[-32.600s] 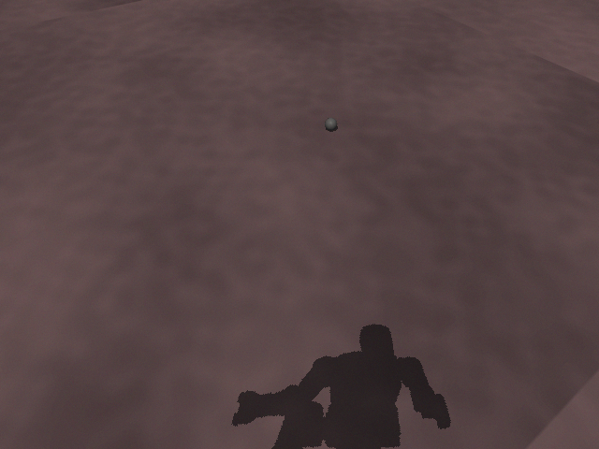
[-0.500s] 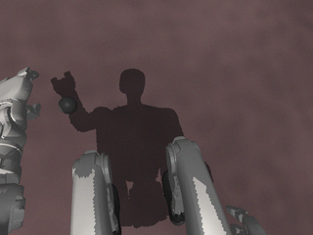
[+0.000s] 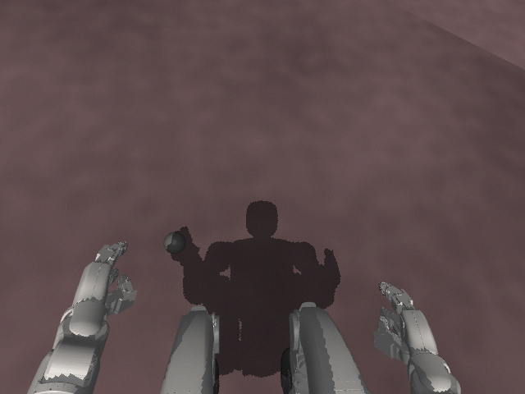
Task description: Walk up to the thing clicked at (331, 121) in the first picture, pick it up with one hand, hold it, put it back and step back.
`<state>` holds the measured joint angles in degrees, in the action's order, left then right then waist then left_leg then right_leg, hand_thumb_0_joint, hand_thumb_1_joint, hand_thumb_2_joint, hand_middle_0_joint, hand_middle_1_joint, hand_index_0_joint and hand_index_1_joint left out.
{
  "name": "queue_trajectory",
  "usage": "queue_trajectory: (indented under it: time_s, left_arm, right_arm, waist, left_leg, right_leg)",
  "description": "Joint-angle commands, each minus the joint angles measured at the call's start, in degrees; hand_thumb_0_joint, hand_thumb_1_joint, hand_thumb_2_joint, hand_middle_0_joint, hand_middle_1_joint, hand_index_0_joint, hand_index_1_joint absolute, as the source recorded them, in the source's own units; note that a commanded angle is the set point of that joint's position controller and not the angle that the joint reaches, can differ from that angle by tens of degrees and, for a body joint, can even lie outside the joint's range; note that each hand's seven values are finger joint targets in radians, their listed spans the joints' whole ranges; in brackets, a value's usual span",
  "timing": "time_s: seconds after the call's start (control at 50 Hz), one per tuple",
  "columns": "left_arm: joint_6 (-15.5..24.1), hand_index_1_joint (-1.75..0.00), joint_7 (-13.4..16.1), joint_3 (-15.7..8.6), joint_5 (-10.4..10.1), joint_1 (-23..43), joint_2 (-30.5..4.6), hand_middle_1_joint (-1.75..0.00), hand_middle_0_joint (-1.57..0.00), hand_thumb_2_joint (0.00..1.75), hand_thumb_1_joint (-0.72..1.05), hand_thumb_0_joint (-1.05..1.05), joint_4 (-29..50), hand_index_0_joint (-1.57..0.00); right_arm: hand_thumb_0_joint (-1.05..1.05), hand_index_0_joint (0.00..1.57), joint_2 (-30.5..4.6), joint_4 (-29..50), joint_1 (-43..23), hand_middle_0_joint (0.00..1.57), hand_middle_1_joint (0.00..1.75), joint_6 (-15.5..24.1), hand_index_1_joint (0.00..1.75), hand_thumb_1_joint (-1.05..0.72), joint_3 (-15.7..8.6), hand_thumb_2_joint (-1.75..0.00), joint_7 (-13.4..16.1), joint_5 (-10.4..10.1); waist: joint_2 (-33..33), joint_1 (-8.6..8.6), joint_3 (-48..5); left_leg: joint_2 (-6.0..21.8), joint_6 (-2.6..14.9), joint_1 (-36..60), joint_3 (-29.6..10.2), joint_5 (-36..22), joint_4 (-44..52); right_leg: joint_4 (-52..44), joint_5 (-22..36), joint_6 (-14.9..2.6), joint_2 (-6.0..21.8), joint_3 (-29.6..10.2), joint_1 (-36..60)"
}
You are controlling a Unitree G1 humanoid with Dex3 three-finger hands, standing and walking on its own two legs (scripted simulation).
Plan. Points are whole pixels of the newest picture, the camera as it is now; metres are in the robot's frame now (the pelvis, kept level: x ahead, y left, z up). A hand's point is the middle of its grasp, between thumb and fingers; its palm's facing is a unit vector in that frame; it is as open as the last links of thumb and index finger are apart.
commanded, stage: home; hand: left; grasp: from above
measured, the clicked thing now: (174, 242) +0.53 +0.23 -0.56
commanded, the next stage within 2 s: none
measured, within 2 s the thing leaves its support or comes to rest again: neither
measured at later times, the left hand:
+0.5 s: hand (95, 313) +0.22 +0.18 +0.07, palm faces +0.08 -0.97 -0.21, open 7.4 cm
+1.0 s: hand (97, 315) +0.22 +0.18 +0.07, palm faces +0.07 -0.98 -0.21, open 7.4 cm
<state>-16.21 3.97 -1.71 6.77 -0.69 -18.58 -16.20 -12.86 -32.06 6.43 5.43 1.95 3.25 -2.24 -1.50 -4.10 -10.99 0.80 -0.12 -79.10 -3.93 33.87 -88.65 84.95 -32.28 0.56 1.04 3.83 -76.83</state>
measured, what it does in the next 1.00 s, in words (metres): rises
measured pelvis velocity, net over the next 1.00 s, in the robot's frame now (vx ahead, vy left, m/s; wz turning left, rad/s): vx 0.07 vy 0.00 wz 0.03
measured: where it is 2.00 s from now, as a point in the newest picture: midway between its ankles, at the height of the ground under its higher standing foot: outside the picture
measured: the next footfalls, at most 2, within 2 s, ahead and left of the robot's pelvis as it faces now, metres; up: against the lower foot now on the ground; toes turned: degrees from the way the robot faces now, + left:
none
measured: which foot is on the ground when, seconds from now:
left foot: down 0.00-1.00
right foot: down 0.00-1.00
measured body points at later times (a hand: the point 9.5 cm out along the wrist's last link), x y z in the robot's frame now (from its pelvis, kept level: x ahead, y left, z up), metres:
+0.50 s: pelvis +0.06 +0.00 +0.12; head +0.08 +0.00 +0.57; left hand +0.22 +0.24 +0.09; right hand +0.22 -0.24 +0.05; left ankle +0.06 +0.12 -0.56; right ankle +0.07 -0.13 -0.56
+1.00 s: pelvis +0.07 +0.00 +0.12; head +0.09 +0.00 +0.57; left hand +0.22 +0.23 +0.09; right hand +0.23 -0.24 +0.06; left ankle +0.06 +0.12 -0.56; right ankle +0.07 -0.13 -0.56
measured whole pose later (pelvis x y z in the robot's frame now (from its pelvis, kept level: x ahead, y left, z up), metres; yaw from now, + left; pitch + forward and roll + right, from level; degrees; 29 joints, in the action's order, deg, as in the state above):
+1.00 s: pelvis +0.07 +0.00 +0.12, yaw +2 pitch +10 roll -3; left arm -25.2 1.1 -1.8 -2.7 -28.3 -12.6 6.3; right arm -12.6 -31.3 16.6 13.8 2.3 10.1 -0.3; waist -2.7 -2.4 -8.8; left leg 1.2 -0.2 -38.4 -3.1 28.2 -56.7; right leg 52.7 -26.4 0.5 0.4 3.7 -36.1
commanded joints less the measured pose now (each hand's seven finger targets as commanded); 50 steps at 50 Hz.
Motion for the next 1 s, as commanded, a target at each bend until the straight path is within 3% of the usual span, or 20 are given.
queue_trajectory:
  time_s: [0.0,0.04,0.1,0.2,0.34,0.4,0.54,0.56,0.68,0.98]
  left_arm:
    - [0.0,-0.30,1.9,-3.9,-3.9,3.3,-6.1,-0.30,-0.20,0.90,0.90,0.00,14.4,-0.20]
    - [-1.2,-0.30,2.0,-5.1,-5.7,0.3,-5.5,-0.30,-0.20,0.90,0.90,0.00,15.7,-0.20]
    - [-2.9,-0.30,1.9,-5.2,-8.2,-6.1,-2.8,-0.30,-0.20,0.90,0.90,0.00,18.0,-0.20]
    - [-5.0,-0.30,1.1,-5.4,-10.3,-14.7,-1.4,-0.30,-0.20,0.90,0.90,0.00,23.3,-0.20]
    - [-6.7,-0.30,-0.1,-3.6,-10.4,-25.3,0.4,-0.30,-0.20,0.90,0.90,0.00,31.6,-0.20]
    - [-6.8,-0.30,-0.7,-3.4,-10.3,-26.4,0.8,-0.30,-0.20,0.90,0.90,0.00,33.0,-0.20]
    - [-6.5,-0.30,-2.3,-3.5,-9.8,-26.9,0.4,-0.30,-0.20,0.90,0.90,0.00,33.1,-0.20]
    - [-6.4,-0.30,-2.5,-2.6,-9.7,-26.6,0.9,-0.30,-0.20,0.90,0.90,0.00,32.3,-0.20]
    - [-6.0,-0.30,-2.7,-3.7,-9.4,-25.8,0.0,-0.30,-0.20,0.90,0.90,0.00,33.5,-0.20]
    - [-6.1,-0.30,-2.4,-3.5,-9.4,-26.4,-0.1,-0.30,-0.20,0.90,0.90,0.00,33.7,-0.20]
  right_arm:
    - [0.00,0.20,-8.1,6.3,3.0,0.20,0.30,3.2,0.30,-0.90,-3.1,-0.90,2.9,-0.3]
    - [0.00,0.20,-7.9,6.6,3.6,0.20,0.30,3.8,0.30,-0.90,-2.6,-0.90,3.9,-0.2]
    - [0.00,0.20,-7.0,7.0,4.7,0.20,0.30,4.7,0.30,-0.90,-2.1,-0.90,5.2,-0.1]
    - [0.00,0.20,-6.6,8.5,6.4,0.20,0.30,6.0,0.30,-0.90,-1.9,-0.90,6.6,0.3]
    - [0.00,0.20,-5.8,10.6,7.8,0.20,0.30,7.6,0.30,-0.90,-2.3,-0.90,7.8,0.8]
    - [0.00,0.20,-5.8,11.1,7.5,0.20,0.30,8.5,0.30,-0.90,-2.3,-0.90,8.0,1.0]
    - [0.00,0.20,-6.5,10.9,7.1,0.20,0.30,10.4,0.30,-0.90,-3.0,-0.90,8.2,1.7]
    - [0.00,0.20,-6.6,10.8,7.2,0.20,0.30,10.6,0.30,-0.90,-3.0,-0.90,8.2,1.7]
    - [0.00,0.20,-6.6,10.4,6.6,0.20,0.30,11.6,0.30,-0.90,-2.9,-0.90,7.9,2.1]
    - [0.00,0.20,-6.9,9.8,6.4,0.20,0.30,11.6,0.30,-0.90,-3.1,-0.90,7.8,2.0]
  waist:
    - [-5.2,-1.23,-17.8]
    - [-5.5,-0.34,-17.1]
    - [-3.7,-0.33,-15.1]
    - [-3.3,0.55,-11.8]
    - [-2.7,1.05,-6.7]
    - [-0.9,0.89,-3.5]
    - [-0.2,0.78,-1.3]
    - [0.4,0.57,-0.9]
    - [-2.0,1.57,-1.6]
    - [-2.1,1.72,-4.0]
  left_leg:
    - [-0.1,1.13,24.9,-2.7,-1.9,22.3]
    - [0.0,0.90,28.2,-2.7,-5.2,24.6]
    - [-0.3,1.04,30.9,-1.2,-9.9,27.3]
    - [-0.4,0.66,37.6,-0.3,-16.7,32.9]
    - [-0.7,0.61,43.6,0.4,-21.2,38.6]
    - [-0.7,1.08,43.9,0.6,-18.6,40.2]
    - [-0.7,1.10,45.3,1.2,-19.3,41.1]
    - [-0.8,1.15,45.3,1.1,-19.1,41.0]
    - [-1.0,0.91,45.7,1.2,-18.4,41.3]
    - [-0.5,0.59,46.9,0.6,-22.2,41.0]
  right_leg:
    - [-18.6,4.4,-1.49,-1.6,-2.3,18.1]
    - [-21.1,7.0,-1.57,-1.6,-2.1,21.4]
    - [-25.4,10.6,-1.46,-1.8,-2.1,28.2]
    - [-31.1,15.9,-1.30,-2.3,-1.2,35.8]
    - [-37.6,19.1,-1.27,-2.9,-0.1,41.5]
    - [-39.7,16.9,-1.01,-3.0,0.3,42.1]
    - [-40.3,17.0,-0.75,-2.8,0.8,42.4]
    - [-40.3,16.8,-0.79,-2.7,0.7,42.3]
    - [-40.2,16.5,-0.71,-2.4,0.5,43.2]
    - [-39.3,19.4,-0.97,-2.6,0.5,44.3]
